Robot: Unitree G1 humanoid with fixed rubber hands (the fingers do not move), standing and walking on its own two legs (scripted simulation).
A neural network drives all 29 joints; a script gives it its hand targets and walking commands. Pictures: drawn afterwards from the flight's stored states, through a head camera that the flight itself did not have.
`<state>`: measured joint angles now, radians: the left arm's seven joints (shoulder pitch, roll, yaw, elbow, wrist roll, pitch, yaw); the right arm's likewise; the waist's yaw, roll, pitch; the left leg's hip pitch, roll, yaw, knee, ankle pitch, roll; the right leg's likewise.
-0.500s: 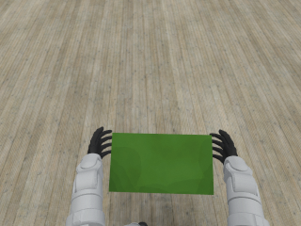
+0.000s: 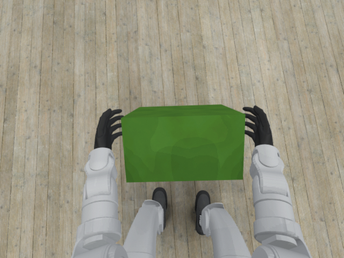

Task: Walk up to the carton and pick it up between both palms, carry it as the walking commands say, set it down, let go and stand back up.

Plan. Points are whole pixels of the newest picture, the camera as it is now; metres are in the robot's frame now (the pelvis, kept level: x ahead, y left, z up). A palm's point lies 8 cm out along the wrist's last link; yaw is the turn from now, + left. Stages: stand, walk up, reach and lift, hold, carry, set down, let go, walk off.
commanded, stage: set down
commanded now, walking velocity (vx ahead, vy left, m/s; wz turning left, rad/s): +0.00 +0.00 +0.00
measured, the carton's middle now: (181, 136) +0.39 +0.01 -0.23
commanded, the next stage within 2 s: none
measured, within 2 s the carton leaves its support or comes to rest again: neither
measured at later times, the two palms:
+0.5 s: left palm (113, 132) +0.39 +0.20 -0.18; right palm (248, 126) +0.42 -0.17 -0.18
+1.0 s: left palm (115, 130) +0.41 +0.22 -0.27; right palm (232, 127) +0.43 -0.15 -0.26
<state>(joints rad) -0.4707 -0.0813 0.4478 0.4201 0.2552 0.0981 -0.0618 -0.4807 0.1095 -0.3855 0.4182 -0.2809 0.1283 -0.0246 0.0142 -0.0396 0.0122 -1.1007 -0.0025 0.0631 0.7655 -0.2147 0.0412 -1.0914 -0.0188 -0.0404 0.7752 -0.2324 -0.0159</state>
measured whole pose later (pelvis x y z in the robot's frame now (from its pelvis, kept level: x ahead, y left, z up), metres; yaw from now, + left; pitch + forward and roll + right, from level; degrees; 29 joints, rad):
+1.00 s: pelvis -0.05 +0.01 -0.15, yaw +0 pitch +48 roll -2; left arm -0.96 0.03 0.53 0.52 0.23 0.34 -0.05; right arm -0.97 -0.03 -0.53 0.56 -0.28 0.32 0.06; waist 0.01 -0.04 -0.10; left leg -1.89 -0.01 0.06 1.39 -0.35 0.06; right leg -1.87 -0.02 -0.02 1.40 -0.38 -0.01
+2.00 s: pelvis -0.08 +0.01 -0.28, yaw +1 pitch +43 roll -2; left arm -1.35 0.26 0.39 0.70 0.06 0.31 0.01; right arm -1.35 -0.25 -0.38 0.73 -0.11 0.30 -0.04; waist 0.01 -0.04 0.29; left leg -2.20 -0.01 0.06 1.89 -0.44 0.07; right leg -2.16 -0.02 -0.01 1.90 -0.49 0.00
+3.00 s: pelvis -0.06 +0.00 -0.30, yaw +1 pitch +41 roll -2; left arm -1.44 0.32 0.39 0.80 0.06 0.26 -0.05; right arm -1.42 -0.29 -0.40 0.79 -0.09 0.26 0.04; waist 0.01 -0.01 0.34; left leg -2.21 -0.01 0.06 2.01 -0.52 0.08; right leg -2.17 -0.02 -0.01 2.03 -0.57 0.00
